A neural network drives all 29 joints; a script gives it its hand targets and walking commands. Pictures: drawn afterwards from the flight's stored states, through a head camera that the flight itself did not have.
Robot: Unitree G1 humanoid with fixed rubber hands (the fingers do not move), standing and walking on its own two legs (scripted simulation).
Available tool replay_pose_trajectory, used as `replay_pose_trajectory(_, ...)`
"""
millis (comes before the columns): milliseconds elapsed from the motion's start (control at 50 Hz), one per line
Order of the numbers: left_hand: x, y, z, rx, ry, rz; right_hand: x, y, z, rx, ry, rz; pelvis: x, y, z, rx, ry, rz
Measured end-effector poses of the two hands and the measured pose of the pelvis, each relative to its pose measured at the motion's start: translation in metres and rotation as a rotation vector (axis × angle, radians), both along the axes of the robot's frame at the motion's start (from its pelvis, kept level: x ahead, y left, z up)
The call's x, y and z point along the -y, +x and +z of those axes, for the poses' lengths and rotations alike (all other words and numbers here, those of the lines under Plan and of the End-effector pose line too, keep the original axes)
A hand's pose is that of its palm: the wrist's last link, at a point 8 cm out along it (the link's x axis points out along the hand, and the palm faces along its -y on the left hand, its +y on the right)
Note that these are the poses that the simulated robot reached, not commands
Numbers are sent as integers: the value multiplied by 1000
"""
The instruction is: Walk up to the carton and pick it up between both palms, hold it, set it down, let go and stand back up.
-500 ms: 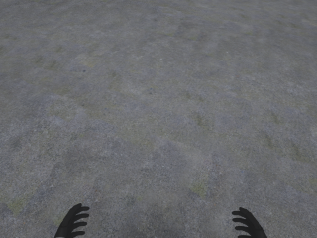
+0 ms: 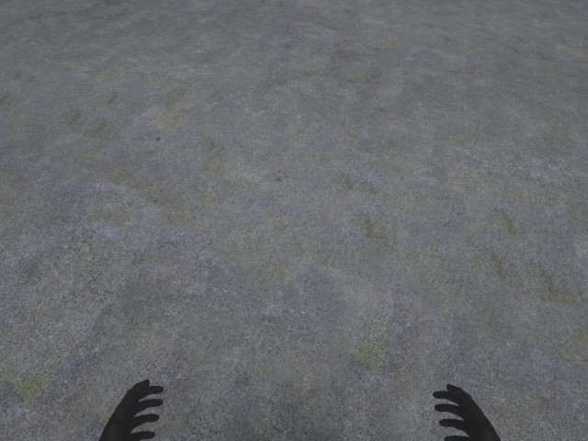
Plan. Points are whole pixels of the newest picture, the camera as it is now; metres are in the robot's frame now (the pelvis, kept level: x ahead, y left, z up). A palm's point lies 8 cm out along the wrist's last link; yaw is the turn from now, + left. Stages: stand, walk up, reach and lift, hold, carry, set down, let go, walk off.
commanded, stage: stand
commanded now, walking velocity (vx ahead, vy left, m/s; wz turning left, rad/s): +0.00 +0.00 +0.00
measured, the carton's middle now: out of the picture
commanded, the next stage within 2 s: walk up in 0.60 s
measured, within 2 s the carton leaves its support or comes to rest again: neither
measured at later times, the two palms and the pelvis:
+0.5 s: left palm out of the picture +0.11 +0.24 -0.09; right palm out of the picture +0.10 -0.27 -0.09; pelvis -0.02 +0.00 +0.00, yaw +0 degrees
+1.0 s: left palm out of the picture +0.05 +0.30 -0.09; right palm out of the picture +0.08 -0.27 -0.09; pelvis -0.05 +0.02 +0.00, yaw +5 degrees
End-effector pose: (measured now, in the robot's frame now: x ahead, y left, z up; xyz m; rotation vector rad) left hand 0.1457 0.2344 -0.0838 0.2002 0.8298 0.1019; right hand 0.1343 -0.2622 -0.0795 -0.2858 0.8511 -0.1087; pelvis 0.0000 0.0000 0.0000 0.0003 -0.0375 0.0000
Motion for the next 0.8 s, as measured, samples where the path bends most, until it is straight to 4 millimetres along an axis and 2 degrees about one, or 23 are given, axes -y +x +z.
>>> replay_pose_trajectory(320, -3, -18, -3, -17, 3, 5, 4, -18, -2, -14, -6, -9, 0, -12, 0, 21, 0, 0)
replay_pose_trajectory(800, -6, -56, -13, -82, 9, 20, 10, -58, -15, -91, -3, -25, 2, -33, 0, 47, 3, 0)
